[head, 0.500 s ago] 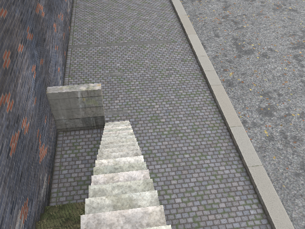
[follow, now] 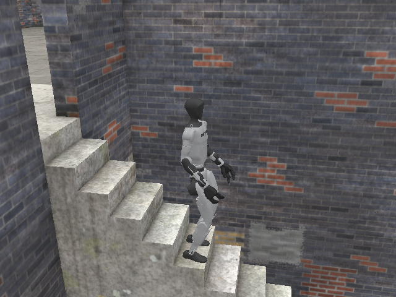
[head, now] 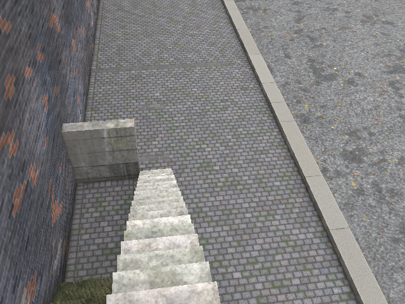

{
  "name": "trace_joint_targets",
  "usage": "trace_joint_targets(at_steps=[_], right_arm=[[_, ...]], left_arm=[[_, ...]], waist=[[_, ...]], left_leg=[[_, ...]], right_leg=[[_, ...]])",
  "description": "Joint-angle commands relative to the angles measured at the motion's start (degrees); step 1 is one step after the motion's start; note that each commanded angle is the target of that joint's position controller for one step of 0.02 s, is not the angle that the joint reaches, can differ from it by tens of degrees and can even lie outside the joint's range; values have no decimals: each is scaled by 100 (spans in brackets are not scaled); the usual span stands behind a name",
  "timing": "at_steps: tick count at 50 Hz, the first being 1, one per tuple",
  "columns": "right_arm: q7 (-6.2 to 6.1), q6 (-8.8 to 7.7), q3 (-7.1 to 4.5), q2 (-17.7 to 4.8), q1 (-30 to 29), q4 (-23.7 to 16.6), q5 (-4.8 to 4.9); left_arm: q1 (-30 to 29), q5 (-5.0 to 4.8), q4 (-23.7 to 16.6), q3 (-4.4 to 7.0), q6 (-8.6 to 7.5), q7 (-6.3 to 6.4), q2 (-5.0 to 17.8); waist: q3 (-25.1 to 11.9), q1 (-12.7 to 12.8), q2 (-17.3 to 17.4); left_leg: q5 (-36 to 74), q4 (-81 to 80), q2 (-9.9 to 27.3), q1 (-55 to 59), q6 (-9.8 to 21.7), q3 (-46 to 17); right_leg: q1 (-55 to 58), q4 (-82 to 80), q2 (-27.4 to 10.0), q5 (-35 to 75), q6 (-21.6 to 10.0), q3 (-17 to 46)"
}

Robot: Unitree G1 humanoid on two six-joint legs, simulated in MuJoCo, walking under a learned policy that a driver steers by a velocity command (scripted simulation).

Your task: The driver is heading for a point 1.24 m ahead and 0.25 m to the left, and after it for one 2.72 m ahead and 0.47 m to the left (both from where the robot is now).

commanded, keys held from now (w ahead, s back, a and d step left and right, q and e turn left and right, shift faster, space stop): w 1.00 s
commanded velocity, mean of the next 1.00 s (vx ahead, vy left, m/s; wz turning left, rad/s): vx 0.50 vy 0.00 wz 0.00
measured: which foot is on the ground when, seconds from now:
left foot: down 0.00-1.00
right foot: down 0.00-1.00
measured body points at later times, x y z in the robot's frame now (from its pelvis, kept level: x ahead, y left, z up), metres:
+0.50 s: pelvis +0.00 +0.00 +0.00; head -0.03 +0.01 +0.45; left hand +0.16 +0.22 -0.10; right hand +0.18 -0.23 -0.08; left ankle -0.07 +0.09 -0.72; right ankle -0.02 -0.12 -0.72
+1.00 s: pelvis +0.00 +0.00 +0.00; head -0.03 +0.01 +0.45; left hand +0.16 +0.22 -0.10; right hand +0.17 -0.23 -0.08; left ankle -0.07 +0.09 -0.72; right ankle -0.02 -0.12 -0.72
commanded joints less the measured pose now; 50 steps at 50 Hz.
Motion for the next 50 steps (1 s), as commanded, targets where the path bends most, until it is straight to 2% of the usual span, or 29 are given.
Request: trace_joint_targets(at_steps=[1,2,5,6,10,11,12,15,16,30,35,36,39,50], right_arm=[[-7,-88,-168,-601,-533,-514,-15],[-13,-92,-180,-618,-444,-476,6],[-7,-87,-166,-589,-556,-512,-13],[-13,-90,-180,-612,-465,-477,6],[-20,-88,-187,-632,-470,-465,8],[-9,-82,-166,-583,-573,-507,-16],[-16,-86,-180,-609,-478,-469,5],[-24,-88,-187,-636,-473,-456,10],[-54,-100,-168,-595,-530,-459,49],[-104,-145,-127,-545,-494,-439,31],[-102,-151,-118,-528,-502,-443,30],[-68,-141,-133,-565,-446,-441,-12],[-38,-126,-145,-575,-478,-451,-3],[-27,-126,-150,-571,-499,-463,5]], left_arm=[[-454,-14,-500,115,-93,3,427],[-418,3,-450,134,-93,13,510],[-465,-13,-495,114,-95,4,423],[-422,2,-445,132,-96,14,506],[-409,4,-440,126,-97,21,487],[-465,-15,-484,113,-97,4,422],[-422,2,-434,132,-97,13,508],[-404,7,-430,127,-94,21,492],[-398,38,-435,125,-45,54,480],[-391,37,-431,133,23,101,471],[-393,37,-432,133,25,101,462],[-398,6,-428,132,-18,71,467],[-420,4,-423,125,-56,36,458],[-433,14,-423,119,-64,31,454]], waist=[[-62,11,122],[-70,-13,51],[-75,11,131],[-86,-11,58],[-82,1,103],[-93,13,130],[-101,-10,54],[-86,1,94],[-36,16,157],[-87,23,82],[-86,29,93],[-132,17,37],[-95,17,70],[-61,22,112]], left_leg=[[2606,-498,527,-206,45,-636],[2557,-504,517,-118,56,-651],[2636,-496,529,-198,49,-640],[2575,-502,518,-107,56,-655],[2634,-491,531,-80,74,-673],[2633,-493,528,-192,49,-642],[2561,-501,514,-110,56,-656],[2600,-490,523,-93,72,-672],[2612,-496,525,-127,108,-659],[2509,-482,541,-165,118,-659],[2468,-493,545,-182,119,-668],[2447,-489,545,-147,83,-684],[2402,-517,535,-176,67,-686],[2375,-544,532,-198,68,-706]], right_leg=[[-26,-385,-323,1939,-159,370],[-105,-363,-323,1898,-172,363],[-25,-382,-323,1938,-156,364],[-100,-361,-324,1909,-170,358],[-139,-358,-316,1879,-162,338],[-19,-381,-325,1943,-154,358],[-87,-358,-327,1919,-169,354],[-126,-359,-322,1890,-164,339],[-156,-355,-332,1903,-130,308],[-135,-358,-339,1905,-123,315],[-142,-365,-340,1863,-118,315],[-122,-374,-329,1833,-150,346],[-130,-384,-339,1832,-160,356],[-137,-404,-340,1788,-152,352]])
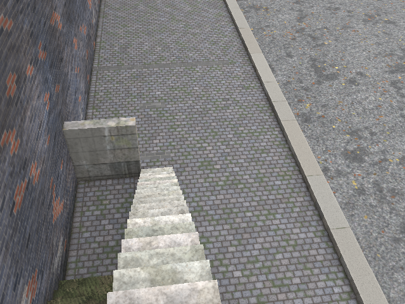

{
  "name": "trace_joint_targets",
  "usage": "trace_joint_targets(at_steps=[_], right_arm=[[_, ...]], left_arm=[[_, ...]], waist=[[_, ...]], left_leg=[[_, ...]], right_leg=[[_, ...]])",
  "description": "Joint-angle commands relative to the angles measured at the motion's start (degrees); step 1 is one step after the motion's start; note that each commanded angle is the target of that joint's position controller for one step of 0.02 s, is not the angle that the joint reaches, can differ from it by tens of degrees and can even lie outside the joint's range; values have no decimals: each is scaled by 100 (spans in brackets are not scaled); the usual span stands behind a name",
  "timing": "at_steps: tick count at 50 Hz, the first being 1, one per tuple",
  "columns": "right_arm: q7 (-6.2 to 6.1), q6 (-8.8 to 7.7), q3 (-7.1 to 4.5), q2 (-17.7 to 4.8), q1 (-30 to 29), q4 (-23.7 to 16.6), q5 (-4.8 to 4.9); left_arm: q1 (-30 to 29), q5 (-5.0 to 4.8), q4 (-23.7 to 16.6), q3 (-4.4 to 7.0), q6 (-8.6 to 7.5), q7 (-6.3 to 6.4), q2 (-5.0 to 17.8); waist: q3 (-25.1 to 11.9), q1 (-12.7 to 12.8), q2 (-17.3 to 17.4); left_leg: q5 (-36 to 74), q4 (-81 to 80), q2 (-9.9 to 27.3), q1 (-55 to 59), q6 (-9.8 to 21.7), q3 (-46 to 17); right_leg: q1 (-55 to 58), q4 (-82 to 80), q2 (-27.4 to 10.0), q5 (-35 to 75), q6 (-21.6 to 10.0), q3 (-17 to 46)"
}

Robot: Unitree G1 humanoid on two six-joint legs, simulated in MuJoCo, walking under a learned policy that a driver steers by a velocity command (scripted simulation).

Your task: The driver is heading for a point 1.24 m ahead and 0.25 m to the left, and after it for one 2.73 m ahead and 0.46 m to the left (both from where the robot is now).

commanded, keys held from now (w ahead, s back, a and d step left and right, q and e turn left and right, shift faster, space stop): w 1.00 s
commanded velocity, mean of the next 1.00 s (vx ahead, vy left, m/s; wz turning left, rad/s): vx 0.50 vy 0.00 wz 0.00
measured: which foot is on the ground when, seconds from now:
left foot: down 0.00-1.00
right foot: down 0.00-1.00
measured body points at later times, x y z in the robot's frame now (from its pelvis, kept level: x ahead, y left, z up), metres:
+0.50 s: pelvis +0.00 +0.00 +0.00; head -0.02 +0.01 +0.45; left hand +0.15 +0.22 -0.10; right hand +0.17 -0.23 -0.08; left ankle -0.07 +0.09 -0.72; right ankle -0.02 -0.12 -0.72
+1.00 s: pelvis +0.00 +0.00 +0.00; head -0.02 +0.01 +0.45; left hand +0.16 +0.22 -0.10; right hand +0.18 -0.23 -0.08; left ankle -0.07 +0.09 -0.72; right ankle -0.02 -0.12 -0.72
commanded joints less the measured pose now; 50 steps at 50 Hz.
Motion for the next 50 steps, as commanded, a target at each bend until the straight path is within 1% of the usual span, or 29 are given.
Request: trace_joint_targets(at_steps=[1,2,4,8,10,11,15,18,23,31,48,49,50], right_arm=[[-12,-92,-166,-589,-494,-506,1],[-44,-105,-149,-552,-549,-509,44],[-68,-118,-137,-535,-528,-506,37],[-85,-122,-137,-552,-514,-509,30],[-86,-124,-135,-549,-517,-513,29],[-67,-115,-156,-609,-453,-488,30],[-56,-130,-162,-577,-428,-498,29],[-50,-129,-173,-566,-425,-498,44],[-41,-109,-186,-572,-428,-505,37],[-46,-103,-194,-584,-398,-498,36],[-49,-104,-197,-580,-391,-499,35],[-87,-116,-195,-565,-398,-487,12],[-63,-109,-196,-579,-387,-500,29]], left_arm=[[-445,-2,-483,123,-97,8,468],[-441,31,-489,124,-50,39,459],[-425,33,-495,128,-19,65,465],[-446,24,-507,130,-17,75,458],[-447,23,-509,131,-17,75,455],[-394,45,-508,141,-10,48,492],[-361,33,-527,151,-27,35,484],[-399,31,-539,148,-37,49,458],[-372,33,-526,143,-38,46,460],[-348,34,-507,138,-43,46,465],[-340,32,-491,140,-44,47,470],[-323,9,-466,136,-30,36,452],[-330,29,-485,141,-37,47,476]], waist=[[-67,1,122],[-23,15,177],[-49,16,158],[-92,8,106],[-102,8,96],[128,16,90],[-80,12,77],[-153,25,68],[-93,35,128],[-48,31,131],[-71,31,112],[-34,50,117],[-69,24,107]], left_leg=[[2334,-546,533,-143,78,-678],[2352,-551,533,-178,113,-664],[2369,-535,542,-165,128,-669],[2392,-509,547,-145,126,-659],[2388,-504,547,-147,125,-657],[2338,-493,516,-265,141,-664],[2361,-454,512,-189,150,-652],[2373,-477,527,-134,147,-673],[2374,-491,526,-121,153,-685],[2363,-485,519,-143,155,-696],[2434,-465,508,-137,150,-697],[2447,-460,500,-174,122,-665],[2438,-459,504,-137,144,-693]], right_leg=[[-86,-392,-328,1741,-153,368],[-107,-383,-339,1769,-120,337],[-104,-378,-333,1752,-107,329],[-92,-381,-332,1800,-108,327],[-88,-380,-335,1812,-110,328],[-205,-383,-305,1757,-133,338],[-127,-357,-320,1815,-148,328],[-96,-365,-315,1758,-145,292],[-140,-380,-305,1680,-134,280],[-157,-380,-305,1673,-136,278],[-115,-357,-316,1734,-147,268],[-141,-377,-344,1697,-128,290],[-118,-362,-318,1725,-146,276]])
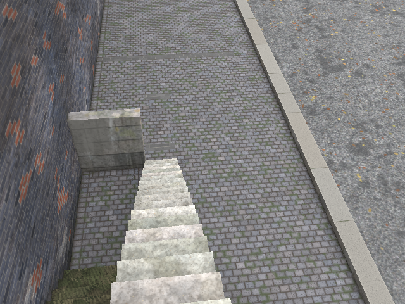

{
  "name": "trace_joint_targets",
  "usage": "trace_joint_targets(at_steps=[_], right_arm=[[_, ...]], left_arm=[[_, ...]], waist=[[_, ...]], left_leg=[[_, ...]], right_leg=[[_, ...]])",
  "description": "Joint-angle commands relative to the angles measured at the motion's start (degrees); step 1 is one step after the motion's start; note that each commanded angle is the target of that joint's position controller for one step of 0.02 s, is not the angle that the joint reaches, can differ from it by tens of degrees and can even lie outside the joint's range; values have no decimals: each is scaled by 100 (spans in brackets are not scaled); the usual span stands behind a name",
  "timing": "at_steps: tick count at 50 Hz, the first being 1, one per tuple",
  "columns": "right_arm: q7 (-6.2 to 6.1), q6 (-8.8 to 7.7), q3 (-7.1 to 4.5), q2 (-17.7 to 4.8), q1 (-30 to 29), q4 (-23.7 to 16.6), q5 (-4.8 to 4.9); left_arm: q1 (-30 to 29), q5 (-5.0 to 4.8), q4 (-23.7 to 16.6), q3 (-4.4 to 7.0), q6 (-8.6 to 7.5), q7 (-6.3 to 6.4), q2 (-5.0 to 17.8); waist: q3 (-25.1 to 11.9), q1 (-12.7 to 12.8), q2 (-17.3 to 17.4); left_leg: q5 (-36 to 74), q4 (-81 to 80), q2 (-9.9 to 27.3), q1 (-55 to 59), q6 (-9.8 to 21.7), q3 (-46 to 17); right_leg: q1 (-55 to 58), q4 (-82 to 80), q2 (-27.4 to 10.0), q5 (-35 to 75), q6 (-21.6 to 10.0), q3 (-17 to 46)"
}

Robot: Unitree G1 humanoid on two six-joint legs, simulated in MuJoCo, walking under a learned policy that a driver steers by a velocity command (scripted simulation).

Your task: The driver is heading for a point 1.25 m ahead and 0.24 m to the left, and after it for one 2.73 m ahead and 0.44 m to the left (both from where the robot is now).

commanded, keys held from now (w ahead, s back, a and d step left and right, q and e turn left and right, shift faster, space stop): w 1.00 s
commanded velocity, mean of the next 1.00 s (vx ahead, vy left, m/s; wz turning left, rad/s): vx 0.50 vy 0.00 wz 0.00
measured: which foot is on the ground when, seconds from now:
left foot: down 0.00-1.00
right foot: down 0.00-1.00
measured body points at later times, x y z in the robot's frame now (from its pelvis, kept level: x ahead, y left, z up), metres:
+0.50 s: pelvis +0.00 +0.00 +0.00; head -0.02 +0.01 +0.45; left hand +0.17 +0.22 -0.10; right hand +0.19 -0.22 -0.08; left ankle -0.06 +0.09 -0.72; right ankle -0.02 -0.12 -0.72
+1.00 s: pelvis +0.00 +0.00 +0.00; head -0.02 +0.01 +0.45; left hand +0.16 +0.22 -0.10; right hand +0.19 -0.22 -0.08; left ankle -0.06 +0.09 -0.72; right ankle -0.02 -0.12 -0.72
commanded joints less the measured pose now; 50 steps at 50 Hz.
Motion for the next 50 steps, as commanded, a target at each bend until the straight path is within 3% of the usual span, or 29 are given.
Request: trace_joint_targets(at_steps=[1,3,4,6,11,23,47,48,49,50], right_arm=[[-5,-91,-167,-595,-412,-488,7],[-17,-95,-167,-595,-404,-488,3],[-29,-101,-148,-538,-468,-509,9],[-90,-113,-140,-533,-483,-492,-21],[-27,-86,-128,-549,-497,-493,8],[-92,-123,-116,-513,-529,-471,-16],[-39,-99,-118,-524,-545,-474,9],[-81,-107,-135,-578,-653,-428,-35],[-52,-98,-114,-500,-476,-479,-1],[-46,-99,-119,-533,-508,-447,7]], left_arm=[[-368,5,-462,125,-89,13,473],[-354,2,-457,127,-84,14,480],[-419,-16,-460,116,-95,39,433],[-411,-34,-424,109,-68,44,425],[-442,-5,-422,102,-69,51,439],[-453,-27,-366,95,-62,48,416],[-472,-3,-372,99,-77,60,423],[-435,13,-315,102,-102,37,415],[-528,-14,-369,108,-94,59,460],[-500,-15,-375,100,-89,56,409]], waist=[[-170,-7,79],[-179,-13,80],[-411,-18,80],[-281,-1,93],[-163,-6,102],[-190,9,77],[-209,0,88],[-120,60,148],[-235,-80,-5],[-244,-9,92]], left_leg=[[2453,-525,518,-57,141,-644],[2466,-517,515,-51,138,-639],[2524,-533,548,68,127,-633],[2541,-541,540,0,86,-604],[2465,-575,553,-49,120,-655],[2542,-551,545,-54,80,-617],[2548,-572,553,-26,116,-667],[2576,-462,620,29,115,-657],[2577,-558,545,4,108,-655],[2583,-565,567,-11,110,-665]], right_leg=[[-69,-376,-294,1734,-160,310],[-64,-378,-295,1728,-160,316],[54,-365,-325,1805,-140,301],[0,-397,-346,1738,-113,331],[-46,-392,-314,1717,-120,317],[-38,-412,-359,1765,-107,351],[-13,-384,-339,1799,-117,305],[-172,-580,-328,1725,-89,319],[4,-401,-342,1821,-117,325],[25,-387,-332,1827,-121,304]])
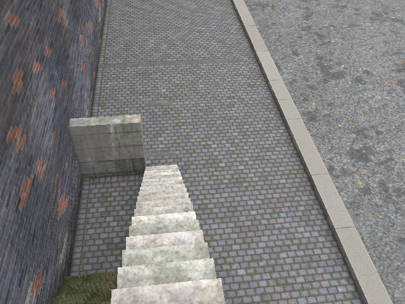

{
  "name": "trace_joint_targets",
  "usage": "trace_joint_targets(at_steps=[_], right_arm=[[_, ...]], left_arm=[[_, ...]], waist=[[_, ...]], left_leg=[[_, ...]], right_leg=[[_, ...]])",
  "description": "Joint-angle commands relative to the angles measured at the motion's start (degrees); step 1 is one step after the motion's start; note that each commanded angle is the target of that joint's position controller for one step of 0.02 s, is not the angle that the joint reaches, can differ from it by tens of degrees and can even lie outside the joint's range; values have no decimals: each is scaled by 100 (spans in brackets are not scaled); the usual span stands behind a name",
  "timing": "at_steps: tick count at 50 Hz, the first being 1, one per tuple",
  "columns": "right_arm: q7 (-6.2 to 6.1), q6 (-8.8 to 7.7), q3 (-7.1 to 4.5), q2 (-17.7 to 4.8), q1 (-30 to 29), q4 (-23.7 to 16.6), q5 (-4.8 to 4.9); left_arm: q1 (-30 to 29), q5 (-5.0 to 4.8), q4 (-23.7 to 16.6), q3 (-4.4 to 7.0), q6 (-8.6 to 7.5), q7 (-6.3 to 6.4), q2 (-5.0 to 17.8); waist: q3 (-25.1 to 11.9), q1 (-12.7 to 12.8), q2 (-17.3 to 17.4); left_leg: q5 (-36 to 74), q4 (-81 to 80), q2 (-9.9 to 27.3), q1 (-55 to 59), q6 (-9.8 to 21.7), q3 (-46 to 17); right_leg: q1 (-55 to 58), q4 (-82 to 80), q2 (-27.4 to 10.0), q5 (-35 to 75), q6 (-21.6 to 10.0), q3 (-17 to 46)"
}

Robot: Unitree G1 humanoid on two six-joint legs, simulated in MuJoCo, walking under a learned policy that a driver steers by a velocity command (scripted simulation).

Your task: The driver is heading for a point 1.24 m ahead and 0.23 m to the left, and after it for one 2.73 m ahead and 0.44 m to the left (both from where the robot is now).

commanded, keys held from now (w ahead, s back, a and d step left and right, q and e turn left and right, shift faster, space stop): w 0.94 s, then no key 0.06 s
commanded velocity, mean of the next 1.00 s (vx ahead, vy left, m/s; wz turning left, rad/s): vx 0.50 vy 0.00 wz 0.00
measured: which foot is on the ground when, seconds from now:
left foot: down 0.00-1.00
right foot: down 0.00-1.00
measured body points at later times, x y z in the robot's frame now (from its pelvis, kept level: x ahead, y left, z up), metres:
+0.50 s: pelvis +0.00 +0.00 +0.00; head -0.03 +0.02 +0.45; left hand +0.17 +0.22 -0.10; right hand +0.17 -0.23 -0.08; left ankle -0.07 +0.09 -0.72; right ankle -0.02 -0.12 -0.72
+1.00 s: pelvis +0.00 +0.00 +0.00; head -0.03 +0.01 +0.45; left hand +0.17 +0.22 -0.10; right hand +0.17 -0.24 -0.08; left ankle -0.07 +0.09 -0.72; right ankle -0.02 -0.12 -0.72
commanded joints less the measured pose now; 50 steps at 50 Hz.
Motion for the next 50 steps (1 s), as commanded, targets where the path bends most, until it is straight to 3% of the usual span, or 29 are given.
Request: trace_joint_targets(at_steps=[1,2,3,4,5,6,7,15,16,20,44,50], right_arm=[[-6,-83,-187,-660,-572,-471,0],[3,-85,-162,-559,-409,-503,16],[-2,-82,-185,-654,-555,-454,-8],[6,-79,-161,-555,-420,-500,12],[-4,-79,-185,-660,-557,-443,-5],[8,-78,-163,-558,-427,-494,14],[-2,-79,-184,-659,-565,-438,-5],[-6,-69,-187,-655,-511,-391,-2],[27,-57,-204,-692,-463,-386,-42],[57,-40,-222,-721,-504,-373,-31],[45,-39,-236,-759,-502,-278,-35],[3,-44,-215,-737,-378,-177,-18]], left_arm=[[-393,40,-447,124,-127,-1,461],[-502,-3,-486,125,-106,11,482],[-425,27,-455,126,-133,-6,454],[-501,-8,-482,124,-110,7,476],[-435,29,-455,126,-133,-11,449],[-501,-8,-481,123,-111,4,471],[-440,29,-453,127,-132,-14,450],[-533,21,-428,137,-160,-28,467],[-538,-6,-417,135,-206,-63,473],[-571,-2,-385,131,-250,-102,475],[-621,0,-282,134,-248,-103,516],[-409,69,-163,140,-159,-83,518]], waist=[[-86,39,157],[-159,-77,15],[-109,32,175],[-147,-73,29],[-98,33,187],[-158,-72,51],[-95,36,195],[-130,-39,169],[-172,-50,115],[-117,-49,159],[-108,-74,121],[-3,-35,179]], left_leg=[[2616,-422,631,6,136,-677],[2624,-521,545,-60,111,-647],[2632,-428,642,23,135,-678],[2625,-529,552,-76,109,-652],[2634,-437,645,11,132,-678],[2624,-533,553,-75,109,-656],[2633,-446,648,5,132,-681],[2677,-469,662,20,128,-688],[2667,-479,669,46,99,-712],[2631,-525,665,14,87,-721],[2621,-516,643,45,78,-687],[2518,-542,636,-12,114,-664]], right_leg=[[-184,-505,-288,1811,-126,307],[-39,-340,-328,1846,-140,324],[-164,-516,-279,1793,-126,307],[-25,-340,-324,1850,-138,319],[-156,-515,-278,1790,-126,303],[-11,-340,-322,1848,-138,314],[-151,-512,-276,1785,-125,300],[-84,-521,-263,1808,-122,294],[-52,-528,-250,1771,-147,316],[-53,-533,-257,1772,-153,319],[-48,-547,-269,1853,-164,336],[-108,-608,-276,1688,-154,320]])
